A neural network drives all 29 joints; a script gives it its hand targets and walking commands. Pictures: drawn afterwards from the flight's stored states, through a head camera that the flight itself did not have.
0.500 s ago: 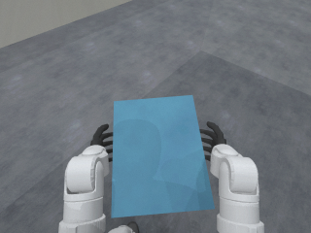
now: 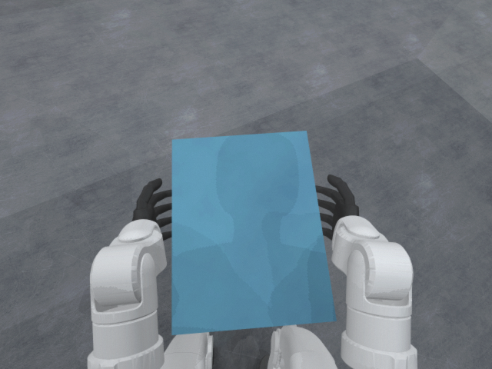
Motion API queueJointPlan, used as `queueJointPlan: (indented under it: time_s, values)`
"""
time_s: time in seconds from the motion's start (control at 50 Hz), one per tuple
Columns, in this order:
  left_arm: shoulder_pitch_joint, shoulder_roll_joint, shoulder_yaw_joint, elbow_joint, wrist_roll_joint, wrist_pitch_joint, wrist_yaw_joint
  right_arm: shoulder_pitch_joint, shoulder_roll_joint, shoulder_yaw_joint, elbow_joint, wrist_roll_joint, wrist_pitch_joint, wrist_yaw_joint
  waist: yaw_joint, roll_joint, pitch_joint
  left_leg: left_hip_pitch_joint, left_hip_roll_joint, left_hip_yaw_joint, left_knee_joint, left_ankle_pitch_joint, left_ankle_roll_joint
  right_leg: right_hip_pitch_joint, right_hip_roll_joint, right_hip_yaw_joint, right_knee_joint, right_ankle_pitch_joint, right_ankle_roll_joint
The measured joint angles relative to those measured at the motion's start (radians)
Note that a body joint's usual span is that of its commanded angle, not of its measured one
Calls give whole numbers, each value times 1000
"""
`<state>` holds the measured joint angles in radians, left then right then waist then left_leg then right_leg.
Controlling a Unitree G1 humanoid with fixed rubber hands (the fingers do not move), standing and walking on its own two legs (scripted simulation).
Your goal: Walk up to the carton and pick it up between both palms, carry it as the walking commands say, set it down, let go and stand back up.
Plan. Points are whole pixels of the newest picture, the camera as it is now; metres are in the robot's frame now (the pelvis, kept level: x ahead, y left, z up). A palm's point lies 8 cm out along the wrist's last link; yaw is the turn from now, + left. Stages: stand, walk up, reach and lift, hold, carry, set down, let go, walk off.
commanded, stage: carry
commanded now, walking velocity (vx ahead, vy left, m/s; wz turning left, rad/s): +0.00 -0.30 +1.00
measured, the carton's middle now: (245, 238) +0.32 +0.00 -0.05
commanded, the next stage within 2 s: none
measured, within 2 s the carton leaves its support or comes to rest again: neither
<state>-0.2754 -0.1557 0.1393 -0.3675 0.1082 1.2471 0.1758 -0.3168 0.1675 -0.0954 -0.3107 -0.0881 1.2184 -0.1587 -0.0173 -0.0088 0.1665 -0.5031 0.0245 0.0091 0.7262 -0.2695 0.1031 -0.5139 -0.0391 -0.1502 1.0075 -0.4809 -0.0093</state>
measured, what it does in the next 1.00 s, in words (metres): steps on the spot, turning left: right foot, then left foot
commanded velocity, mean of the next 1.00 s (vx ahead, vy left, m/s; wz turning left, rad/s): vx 0.00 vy -0.30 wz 1.00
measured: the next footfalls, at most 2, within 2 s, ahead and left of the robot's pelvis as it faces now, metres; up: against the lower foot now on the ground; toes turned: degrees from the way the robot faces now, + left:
right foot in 0.36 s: -0.02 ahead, -0.17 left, +0.00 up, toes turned +14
left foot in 0.56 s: -0.04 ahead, +0.07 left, +0.00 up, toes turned +20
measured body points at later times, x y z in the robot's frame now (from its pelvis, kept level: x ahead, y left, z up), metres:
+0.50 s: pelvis -0.06 -0.04 +0.00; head +0.00 -0.01 +0.44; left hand +0.22 +0.16 +0.06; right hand +0.27 -0.12 +0.07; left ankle -0.05 +0.06 -0.68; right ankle -0.05 -0.18 -0.72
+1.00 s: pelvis -0.06 -0.05 -0.01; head +0.00 +0.00 +0.43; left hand +0.16 +0.22 +0.04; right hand +0.28 -0.03 +0.06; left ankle -0.09 +0.06 -0.72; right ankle -0.06 -0.17 -0.72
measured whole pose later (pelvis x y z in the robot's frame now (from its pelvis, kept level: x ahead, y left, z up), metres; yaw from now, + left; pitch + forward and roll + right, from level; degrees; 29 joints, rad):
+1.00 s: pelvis -0.06 -0.05 -0.01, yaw +28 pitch +5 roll -3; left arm -0.30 -0.16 0.12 -0.37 0.09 1.22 0.18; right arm -0.29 0.16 -0.10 -0.40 -0.08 1.24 -0.19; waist -0.02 0.00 0.09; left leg -0.52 -0.03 -0.15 0.81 -0.37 0.00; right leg -0.33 -0.06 -0.24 0.74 -0.45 -0.01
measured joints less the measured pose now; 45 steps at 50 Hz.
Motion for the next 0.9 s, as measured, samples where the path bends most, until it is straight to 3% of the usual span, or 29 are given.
queueJointPlan:
  time_s: [0.2,0.3,0.36,0.38,0.42,0.48,0.52,0.56,0.62,0.68,0.76,0.8,0.9]
  values:
    - [-19,-4,-15,-68,-14,-26,11,-2,0,0,-93,0,-16,2,1,0,10,0,-32,-95,-147,137,-19,33,17,22,-83,46,0]
    - [-19,-5,-15,-68,-14,-28,11,-2,0,0,-94,0,-18,2,2,0,2,-1,-69,-125,-188,190,-36,137,29,23,-257,54,0]
    - [-19,-4,-15,-68,-14,-27,11,-2,0,0,-94,0,-15,1,4,1,-5,-13,-103,-136,-185,209,-52,261,29,23,-474,102,-4]
    - [-18,-4,-16,-66,-14,-29,11,-3,0,0,-93,0,-15,1,4,11,2,-27,-105,-137,-144,148,-60,267,29,21,-491,170,0]
    - [-15,-4,-25,-46,-14,-23,10,18,-6,0,-93,1,-8,-1,4,27,2,-63,-103,-128,65,-35,-92,271,28,11,-467,178,8]
    - [-15,-5,-44,5,-14,-5,9,62,-18,0,-93,1,17,-8,2,29,-43,-76,-70,-109,307,-118,-99,261,20,-7,-426,141,15]
    - [-17,-5,-49,24,-14,4,8,74,-21,0,-94,1,32,-14,-9,32,-88,-61,-24,-110,276,-121,-99,226,14,-32,-383,115,22]
    - [-20,-6,-48,25,-14,5,8,67,-22,0,-97,1,40,-18,-13,32,-114,-8,13,-111,134,-122,-99,184,1,-48,-308,76,29]
    - [-18,-4,-32,25,-13,-5,5,44,-13,0,-79,1,39,-25,-12,-11,-87,-4,-26,-109,124,-118,-98,161,-40,-46,-228,33,34]
    - [-10,-3,-26,28,-14,-6,6,34,-10,0,-55,1,37,-24,-12,6,-52,-4,-34,-158,81,-72,-101,154,5,-40,-217,-72,34]
    - [-10,-2,-25,26,-14,-6,6,33,-10,0,-54,3,37,-25,-10,10,-36,-11,-72,-228,-15,11,-118,182,32,-34,-321,17,31]
    - [-10,-2,-20,10,-14,-10,7,22,-8,0,-56,9,31,-28,-3,15,-29,-18,-85,-235,-5,10,-123,215,30,-36,-406,131,5]
    - [-17,-5,-22,6,-18,-13,8,34,-10,0,-70,12,22,-28,-3,39,-36,-20,-53,-174,136,-140,-124,232,25,-67,-375,79,-8]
